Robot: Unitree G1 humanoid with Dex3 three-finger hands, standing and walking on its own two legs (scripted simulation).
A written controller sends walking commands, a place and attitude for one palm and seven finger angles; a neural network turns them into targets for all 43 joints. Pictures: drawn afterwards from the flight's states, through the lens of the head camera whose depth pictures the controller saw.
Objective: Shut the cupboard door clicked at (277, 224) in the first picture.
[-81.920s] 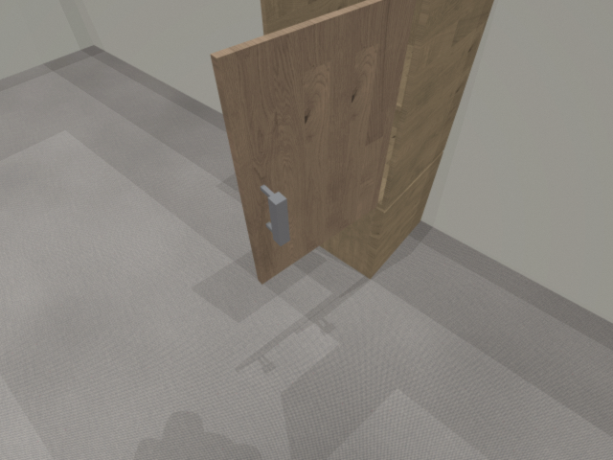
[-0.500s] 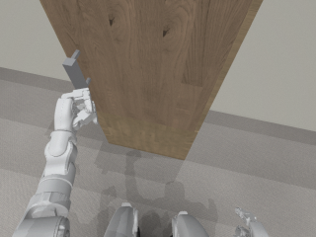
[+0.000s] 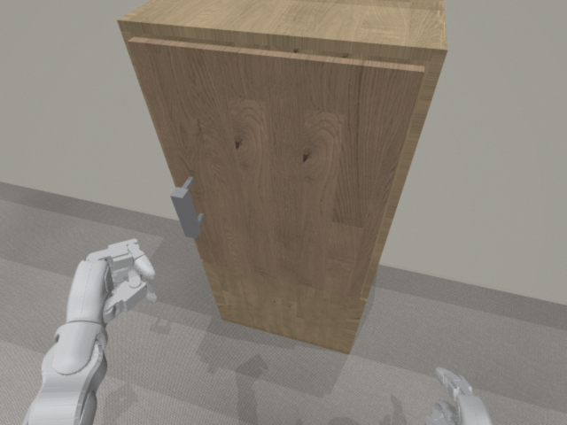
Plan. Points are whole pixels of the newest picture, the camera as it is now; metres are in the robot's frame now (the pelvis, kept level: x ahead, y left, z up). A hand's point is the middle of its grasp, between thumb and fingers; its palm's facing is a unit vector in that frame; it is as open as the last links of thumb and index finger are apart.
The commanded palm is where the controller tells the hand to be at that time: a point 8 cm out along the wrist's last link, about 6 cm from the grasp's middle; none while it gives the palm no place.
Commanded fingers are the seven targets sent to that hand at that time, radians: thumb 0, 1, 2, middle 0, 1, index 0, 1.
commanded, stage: draw the hand back to the body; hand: left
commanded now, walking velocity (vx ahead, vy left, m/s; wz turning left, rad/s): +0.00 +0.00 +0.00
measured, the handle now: (191, 207) +0.55 +0.23 -0.06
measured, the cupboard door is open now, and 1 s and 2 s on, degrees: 0 0 0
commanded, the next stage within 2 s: step back with the hand held close in 0.92 s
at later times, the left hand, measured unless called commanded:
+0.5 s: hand (27, 293) +0.22 +0.27 +0.18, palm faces +0.43 -0.81 -0.39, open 5.8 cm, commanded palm +0.16 +0.31 +0.20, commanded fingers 0.00 0.90 0.90 -0.23 -0.33 -0.23 -0.33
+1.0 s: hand (22, 298) +0.20 +0.26 +0.19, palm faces +0.45 -0.80 -0.40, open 7.4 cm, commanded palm +0.15 +0.29 +0.21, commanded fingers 0.00 0.90 0.90 -0.20 -0.30 -0.20 -0.30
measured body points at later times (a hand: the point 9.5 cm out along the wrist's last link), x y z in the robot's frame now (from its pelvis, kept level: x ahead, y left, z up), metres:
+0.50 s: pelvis +0.02 +0.01 +0.03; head +0.00 -0.02 +0.48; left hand +0.19 +0.31 +0.20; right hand +0.22 -0.19 -0.06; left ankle +0.03 +0.11 -0.71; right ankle -0.03 -0.10 -0.71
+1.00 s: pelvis +0.02 -0.01 +0.03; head -0.01 -0.04 +0.48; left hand +0.17 +0.30 +0.21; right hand +0.21 -0.23 -0.05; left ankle +0.03 +0.11 -0.71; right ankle -0.03 -0.10 -0.71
